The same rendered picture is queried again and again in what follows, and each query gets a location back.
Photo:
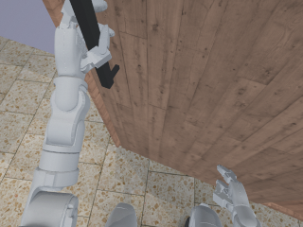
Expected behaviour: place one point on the right robot forearm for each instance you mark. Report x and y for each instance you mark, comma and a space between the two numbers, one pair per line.
244, 216

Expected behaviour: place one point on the wardrobe door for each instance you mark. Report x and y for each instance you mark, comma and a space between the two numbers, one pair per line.
296, 206
203, 83

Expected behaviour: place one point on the robot left upper arm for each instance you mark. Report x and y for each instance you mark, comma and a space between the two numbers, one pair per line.
52, 209

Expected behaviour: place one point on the right robot shin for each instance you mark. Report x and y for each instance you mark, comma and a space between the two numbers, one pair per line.
204, 204

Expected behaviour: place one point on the handle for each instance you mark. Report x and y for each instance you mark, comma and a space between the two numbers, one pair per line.
88, 23

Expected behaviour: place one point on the left robot forearm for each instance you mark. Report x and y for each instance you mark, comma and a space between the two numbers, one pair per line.
58, 167

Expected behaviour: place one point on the robot left hand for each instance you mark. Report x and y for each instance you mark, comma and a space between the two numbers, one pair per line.
70, 46

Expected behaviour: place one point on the robot right hand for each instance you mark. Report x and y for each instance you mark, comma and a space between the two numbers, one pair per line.
232, 195

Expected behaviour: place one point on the right robot thigh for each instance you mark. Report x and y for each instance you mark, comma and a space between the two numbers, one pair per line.
202, 216

